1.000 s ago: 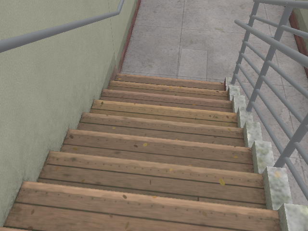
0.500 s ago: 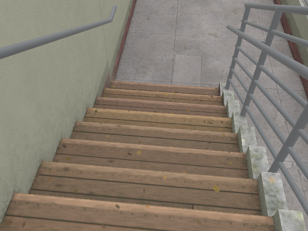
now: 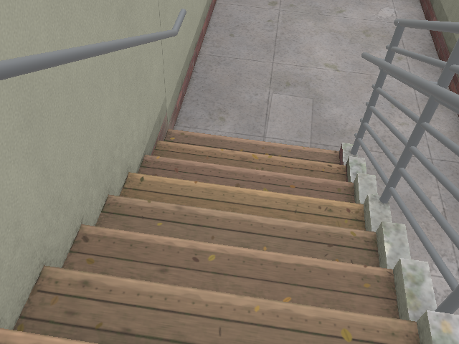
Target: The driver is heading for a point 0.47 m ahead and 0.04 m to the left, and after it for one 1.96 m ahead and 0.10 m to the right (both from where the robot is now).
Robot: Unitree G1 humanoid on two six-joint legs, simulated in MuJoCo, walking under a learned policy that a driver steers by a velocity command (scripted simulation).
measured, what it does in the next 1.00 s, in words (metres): goes down: right foot 0.16 m lower, then left foot 0.16 m lower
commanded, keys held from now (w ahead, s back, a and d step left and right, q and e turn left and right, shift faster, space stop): w+shift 0.34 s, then shift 0.66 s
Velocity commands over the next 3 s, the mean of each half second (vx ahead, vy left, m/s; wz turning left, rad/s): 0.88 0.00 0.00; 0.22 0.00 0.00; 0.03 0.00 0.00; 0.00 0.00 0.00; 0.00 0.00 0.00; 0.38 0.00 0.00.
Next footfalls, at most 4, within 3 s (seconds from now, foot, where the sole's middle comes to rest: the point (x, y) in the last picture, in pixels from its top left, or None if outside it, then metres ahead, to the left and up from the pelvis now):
0.40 right None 0.40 -0.08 -0.93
0.82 left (202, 325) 0.70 0.11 -1.09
1.10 right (267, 333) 0.69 -0.13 -1.09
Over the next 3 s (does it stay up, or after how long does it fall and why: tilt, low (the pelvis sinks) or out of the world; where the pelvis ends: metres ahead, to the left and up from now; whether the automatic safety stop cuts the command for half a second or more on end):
stays up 0.75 0.01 -0.35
